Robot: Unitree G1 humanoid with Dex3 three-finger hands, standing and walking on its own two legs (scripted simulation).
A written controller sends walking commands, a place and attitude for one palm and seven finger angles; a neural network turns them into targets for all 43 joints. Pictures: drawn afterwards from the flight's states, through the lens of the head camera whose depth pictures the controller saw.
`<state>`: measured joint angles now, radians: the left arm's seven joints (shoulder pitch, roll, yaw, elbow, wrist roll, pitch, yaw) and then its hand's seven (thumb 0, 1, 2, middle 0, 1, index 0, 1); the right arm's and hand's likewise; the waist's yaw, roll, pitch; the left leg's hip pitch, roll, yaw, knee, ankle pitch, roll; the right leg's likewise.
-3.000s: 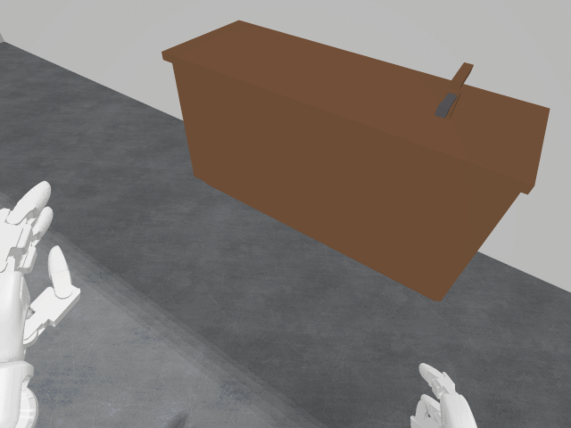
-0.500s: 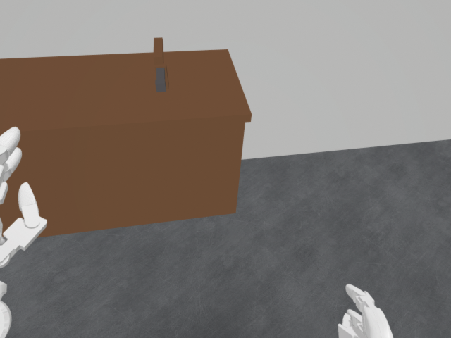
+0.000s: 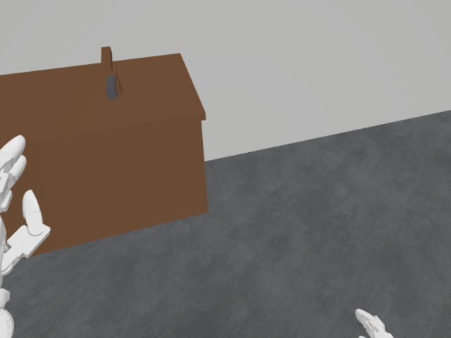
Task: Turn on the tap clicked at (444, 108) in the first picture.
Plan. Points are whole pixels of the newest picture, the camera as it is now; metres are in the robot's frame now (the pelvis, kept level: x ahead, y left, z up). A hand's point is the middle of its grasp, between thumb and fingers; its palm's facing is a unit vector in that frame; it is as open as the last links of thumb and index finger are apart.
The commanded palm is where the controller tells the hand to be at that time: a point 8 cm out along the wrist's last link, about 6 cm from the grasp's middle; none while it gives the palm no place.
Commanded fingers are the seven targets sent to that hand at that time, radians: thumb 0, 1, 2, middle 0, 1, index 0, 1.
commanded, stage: take the last steps up to it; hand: left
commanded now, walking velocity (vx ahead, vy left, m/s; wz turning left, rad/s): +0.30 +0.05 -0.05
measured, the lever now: (111, 93) +0.77 +0.37 +0.03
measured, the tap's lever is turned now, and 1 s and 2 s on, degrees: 0 0 0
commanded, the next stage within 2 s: come to a stop and stand still in 1.40 s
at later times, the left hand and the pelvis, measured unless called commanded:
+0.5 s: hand (103, 186) +0.28 +0.18 +0.18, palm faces +0.37 -0.79 -0.49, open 7.4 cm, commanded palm +0.23 +0.23 +0.18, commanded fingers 0.00 0.90 0.90 -0.20 -0.30 -0.20 -0.30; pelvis +0.07 -0.05 +0.01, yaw +0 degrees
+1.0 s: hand (131, 121) +0.42 +0.18 +0.19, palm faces +0.37 -0.78 -0.50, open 7.4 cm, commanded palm +0.37 +0.23 +0.18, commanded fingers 0.00 0.90 0.90 -0.20 -0.30 -0.20 -0.30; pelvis +0.20 -0.04 -0.01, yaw -2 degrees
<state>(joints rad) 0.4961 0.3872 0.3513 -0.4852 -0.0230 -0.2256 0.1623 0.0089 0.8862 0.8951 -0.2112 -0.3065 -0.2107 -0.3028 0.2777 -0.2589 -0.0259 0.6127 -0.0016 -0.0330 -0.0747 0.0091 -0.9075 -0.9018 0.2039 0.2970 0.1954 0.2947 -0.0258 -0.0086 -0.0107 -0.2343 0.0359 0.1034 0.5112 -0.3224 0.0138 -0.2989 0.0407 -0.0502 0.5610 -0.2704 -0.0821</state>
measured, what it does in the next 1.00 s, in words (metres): walks ahead: left foot, then right foot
